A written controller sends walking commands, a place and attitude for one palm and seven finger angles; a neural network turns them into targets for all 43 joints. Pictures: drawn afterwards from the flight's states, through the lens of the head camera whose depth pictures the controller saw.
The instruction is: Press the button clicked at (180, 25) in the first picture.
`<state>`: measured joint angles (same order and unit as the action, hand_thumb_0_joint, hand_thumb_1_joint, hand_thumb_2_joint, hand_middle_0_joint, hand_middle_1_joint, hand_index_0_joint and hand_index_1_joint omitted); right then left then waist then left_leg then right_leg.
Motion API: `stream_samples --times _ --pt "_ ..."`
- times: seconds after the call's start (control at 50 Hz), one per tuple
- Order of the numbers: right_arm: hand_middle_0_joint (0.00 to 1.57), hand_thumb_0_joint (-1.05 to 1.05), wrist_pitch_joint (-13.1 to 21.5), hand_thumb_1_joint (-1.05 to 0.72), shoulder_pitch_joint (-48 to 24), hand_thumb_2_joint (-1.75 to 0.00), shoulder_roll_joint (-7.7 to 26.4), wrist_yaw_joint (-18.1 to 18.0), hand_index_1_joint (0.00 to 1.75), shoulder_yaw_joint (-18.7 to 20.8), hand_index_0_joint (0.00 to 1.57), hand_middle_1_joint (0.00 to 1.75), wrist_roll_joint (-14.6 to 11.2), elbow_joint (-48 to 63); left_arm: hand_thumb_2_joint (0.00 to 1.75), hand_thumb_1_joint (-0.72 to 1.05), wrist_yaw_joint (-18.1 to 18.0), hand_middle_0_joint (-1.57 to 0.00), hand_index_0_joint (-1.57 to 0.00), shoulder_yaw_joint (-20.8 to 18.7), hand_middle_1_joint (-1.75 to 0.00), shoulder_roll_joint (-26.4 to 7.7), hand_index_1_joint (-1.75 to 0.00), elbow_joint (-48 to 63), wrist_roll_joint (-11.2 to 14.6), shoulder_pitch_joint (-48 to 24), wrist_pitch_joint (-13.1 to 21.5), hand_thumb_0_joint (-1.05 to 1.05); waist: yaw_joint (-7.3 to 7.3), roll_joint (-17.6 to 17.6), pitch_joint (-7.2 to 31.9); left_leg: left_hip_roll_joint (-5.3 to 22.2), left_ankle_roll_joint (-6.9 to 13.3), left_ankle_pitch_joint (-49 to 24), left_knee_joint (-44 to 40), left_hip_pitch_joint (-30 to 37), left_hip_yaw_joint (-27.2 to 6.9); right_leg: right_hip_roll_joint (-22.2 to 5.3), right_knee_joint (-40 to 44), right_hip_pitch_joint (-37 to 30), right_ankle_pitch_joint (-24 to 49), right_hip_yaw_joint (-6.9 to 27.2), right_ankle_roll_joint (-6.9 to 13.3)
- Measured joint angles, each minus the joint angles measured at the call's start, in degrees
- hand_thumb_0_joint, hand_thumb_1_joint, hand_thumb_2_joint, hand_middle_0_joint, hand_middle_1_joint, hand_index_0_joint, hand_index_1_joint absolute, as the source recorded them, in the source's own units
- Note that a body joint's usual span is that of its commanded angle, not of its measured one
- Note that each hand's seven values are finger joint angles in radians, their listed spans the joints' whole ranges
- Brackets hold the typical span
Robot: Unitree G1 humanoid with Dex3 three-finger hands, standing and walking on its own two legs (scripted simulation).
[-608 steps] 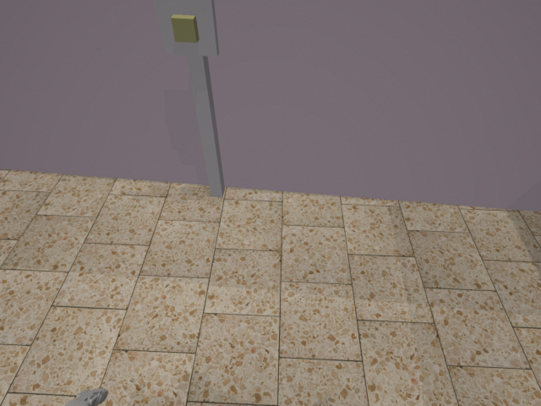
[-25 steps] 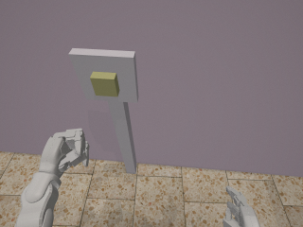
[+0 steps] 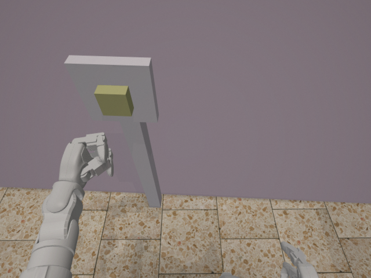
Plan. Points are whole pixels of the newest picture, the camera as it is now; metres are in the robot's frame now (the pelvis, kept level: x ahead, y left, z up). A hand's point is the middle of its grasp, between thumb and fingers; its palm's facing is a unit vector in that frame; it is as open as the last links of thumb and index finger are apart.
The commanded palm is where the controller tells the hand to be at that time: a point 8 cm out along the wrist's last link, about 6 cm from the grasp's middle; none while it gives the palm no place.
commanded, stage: aim a knuckle at the button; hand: left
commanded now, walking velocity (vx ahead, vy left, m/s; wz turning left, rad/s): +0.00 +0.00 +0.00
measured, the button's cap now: (115, 100) +0.49 +0.18 +0.10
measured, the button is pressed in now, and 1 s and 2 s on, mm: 0 0 5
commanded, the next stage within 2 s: press the button with the knuckle in 1.08 s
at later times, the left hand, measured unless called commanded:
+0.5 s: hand (119, 138) +0.41 +0.17 +0.06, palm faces -0.04 -1.00 -0.02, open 3.1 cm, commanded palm +0.37 +0.23 +0.06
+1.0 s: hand (120, 144) +0.39 +0.16 +0.05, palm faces -0.05 -1.00 -0.02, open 3.1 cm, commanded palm +0.37 +0.21 +0.06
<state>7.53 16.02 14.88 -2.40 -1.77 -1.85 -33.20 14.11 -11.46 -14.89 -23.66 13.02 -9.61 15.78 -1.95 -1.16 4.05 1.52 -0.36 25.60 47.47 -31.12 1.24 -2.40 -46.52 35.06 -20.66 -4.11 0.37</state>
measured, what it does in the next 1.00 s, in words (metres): stands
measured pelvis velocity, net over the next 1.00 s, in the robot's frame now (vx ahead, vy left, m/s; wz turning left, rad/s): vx -0.01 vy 0.01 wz -0.01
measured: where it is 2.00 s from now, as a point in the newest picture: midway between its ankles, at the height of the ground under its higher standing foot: outside the picture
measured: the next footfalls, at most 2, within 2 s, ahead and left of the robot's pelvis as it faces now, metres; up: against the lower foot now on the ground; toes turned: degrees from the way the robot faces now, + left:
none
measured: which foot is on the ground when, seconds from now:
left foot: down 0.00-1.00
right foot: down 0.00-1.00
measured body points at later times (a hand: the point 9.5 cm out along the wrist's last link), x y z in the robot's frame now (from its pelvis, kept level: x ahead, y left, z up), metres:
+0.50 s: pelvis +0.00 +0.00 -0.01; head +0.07 +0.01 +0.44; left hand +0.40 +0.22 +0.06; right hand +0.08 -0.26 -0.12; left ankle -0.02 +0.12 -0.70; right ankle +0.02 -0.12 -0.70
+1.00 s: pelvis -0.01 +0.01 -0.01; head +0.06 +0.01 +0.44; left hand +0.39 +0.22 +0.06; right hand +0.10 -0.24 -0.12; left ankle -0.02 +0.12 -0.70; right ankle +0.02 -0.12 -0.70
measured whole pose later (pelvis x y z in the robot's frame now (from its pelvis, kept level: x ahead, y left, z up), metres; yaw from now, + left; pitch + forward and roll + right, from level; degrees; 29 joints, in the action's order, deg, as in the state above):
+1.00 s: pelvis -0.01 +0.01 -0.01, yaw -1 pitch +12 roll -1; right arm 1.8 16.7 14.2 -0.9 -1.5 -1.3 -33.5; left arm 10.3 -11.0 -14.3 -40.0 9.6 -24.8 20.8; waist -3.1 -0.5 5.0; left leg 1.4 0.6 26.3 50.8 -37.0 2.0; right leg -2.5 -48.6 40.7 -20.3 -3.2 -0.4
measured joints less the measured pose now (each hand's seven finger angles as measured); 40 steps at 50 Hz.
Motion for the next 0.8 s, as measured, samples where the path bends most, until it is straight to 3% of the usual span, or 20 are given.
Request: stream_samples --times 0.44,0.62,0.8 --pt "0.2 0.01 -4.54 -0.91 1.68 -0.9 0.08 0.65 0.3 0.42 0.2 0.3 0.53 -1.75 0.9 0.9 -0.96 -1.3 -1.3 -2.33 -1.5 -2.22 -1.5 -19.7 -2.51 -17.83 4.31 0.02 -1.81 0.83 0.08 0.31 0.17 0.57 3.02 -5.83 0.2 0.25 -2.23 5.68 0.05 0.33 0.01" --pt "0.2 0.01 -6.4 -0.91 3.32 -0.9 -0.2 1.45 0.3 0.6 0.2 0.29 0.63 -0.62 0.9 0.9 -1.31 -1.3 -1.3 -4.0 -1.5 -1.96 -1.5 -18.77 -2.62 -15.8 4.85 0.02 -2.43 0.76 0.87 0.54 0.57 0.76 2.74 -6.05 1.47 0.6 -1.96 6.46 0.39 1.58 -0.39" --pt "0.2 0.01 -6.28 -0.91 2.92 -0.9 -0.41 1.3 0.3 0.52 0.2 0.3 0.44 -0.9 0.9 0.9 -2.0 -1.3 -1.3 -1.83 -1.5 -0.74 -1.5 -15.82 -2.21 -13.36 5.35 0.02 -1.49 0.43 0.82 0.22 0.85 0.74 2.71 -5.41 1.03 0.28 -1.42 5.31 0.5 1.18 -0.69"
